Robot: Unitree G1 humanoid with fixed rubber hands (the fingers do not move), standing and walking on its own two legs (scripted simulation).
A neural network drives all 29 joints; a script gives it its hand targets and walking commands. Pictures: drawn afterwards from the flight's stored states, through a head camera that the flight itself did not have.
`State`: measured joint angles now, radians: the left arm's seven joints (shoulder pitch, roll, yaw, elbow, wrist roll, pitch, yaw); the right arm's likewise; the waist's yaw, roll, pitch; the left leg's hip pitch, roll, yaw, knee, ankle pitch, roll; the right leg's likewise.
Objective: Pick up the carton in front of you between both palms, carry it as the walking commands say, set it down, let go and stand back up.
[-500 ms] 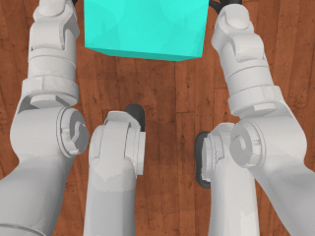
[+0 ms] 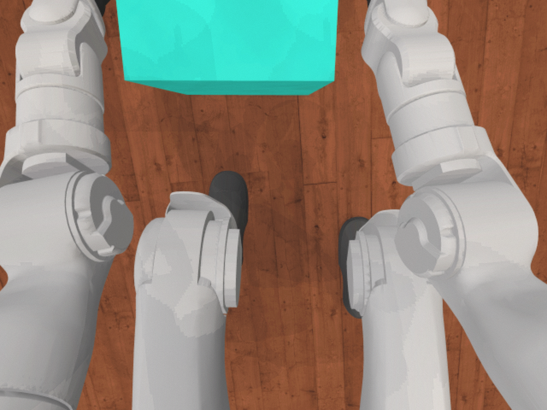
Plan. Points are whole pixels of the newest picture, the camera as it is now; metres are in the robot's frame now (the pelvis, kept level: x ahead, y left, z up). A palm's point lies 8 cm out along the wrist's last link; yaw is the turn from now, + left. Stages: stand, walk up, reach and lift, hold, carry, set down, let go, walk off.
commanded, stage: set down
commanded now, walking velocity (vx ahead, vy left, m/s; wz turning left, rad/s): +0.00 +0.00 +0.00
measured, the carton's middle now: (239, 8) +0.53 +0.16 -0.26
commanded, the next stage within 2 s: let go in 1.74 s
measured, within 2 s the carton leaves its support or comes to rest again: neither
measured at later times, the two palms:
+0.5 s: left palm (87, 3) +0.49 +0.31 -0.19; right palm out of the picture +0.55 -0.01 -0.18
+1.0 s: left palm out of the picture +0.50 +0.35 -0.09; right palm out of the picture +0.57 -0.01 -0.08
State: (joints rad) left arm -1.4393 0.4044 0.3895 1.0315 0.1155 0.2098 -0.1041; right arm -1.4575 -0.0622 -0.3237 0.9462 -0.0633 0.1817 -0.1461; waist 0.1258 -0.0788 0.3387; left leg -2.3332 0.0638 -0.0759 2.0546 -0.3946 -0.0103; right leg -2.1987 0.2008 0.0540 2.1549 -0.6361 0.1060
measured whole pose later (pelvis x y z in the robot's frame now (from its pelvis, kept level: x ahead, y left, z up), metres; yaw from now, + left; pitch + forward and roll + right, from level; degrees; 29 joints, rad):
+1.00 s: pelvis +0.00 +0.00 +0.04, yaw +3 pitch +37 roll -5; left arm -1.40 0.51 0.26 1.05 -0.09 0.13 -0.06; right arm -1.38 -0.17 -0.19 0.86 0.08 0.21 -0.21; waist 0.10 -0.07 0.29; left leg -2.20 0.00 -0.09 1.94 -0.39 -0.02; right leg -2.04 0.12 0.02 2.04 -0.66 0.09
